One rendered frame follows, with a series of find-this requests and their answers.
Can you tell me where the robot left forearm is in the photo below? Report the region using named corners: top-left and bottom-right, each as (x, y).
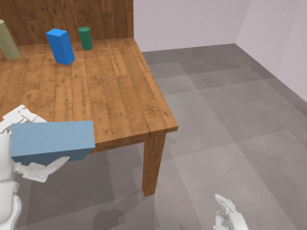
top-left (0, 180), bottom-right (23, 230)

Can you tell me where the table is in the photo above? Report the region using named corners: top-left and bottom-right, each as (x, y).
top-left (0, 0), bottom-right (178, 196)

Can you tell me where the robot right hand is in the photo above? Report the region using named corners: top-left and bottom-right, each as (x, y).
top-left (213, 194), bottom-right (248, 230)

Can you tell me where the robot left hand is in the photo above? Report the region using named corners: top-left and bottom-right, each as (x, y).
top-left (0, 104), bottom-right (70, 183)

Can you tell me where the sponge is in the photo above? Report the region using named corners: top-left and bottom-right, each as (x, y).
top-left (11, 121), bottom-right (96, 167)

